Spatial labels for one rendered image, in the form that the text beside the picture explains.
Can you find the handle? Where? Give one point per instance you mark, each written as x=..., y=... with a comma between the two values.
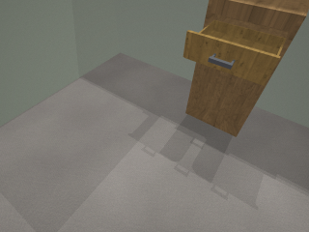
x=220, y=62

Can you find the drawer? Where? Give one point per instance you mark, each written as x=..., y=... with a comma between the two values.
x=256, y=53

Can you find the cabinet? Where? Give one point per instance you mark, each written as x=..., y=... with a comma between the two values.
x=221, y=99

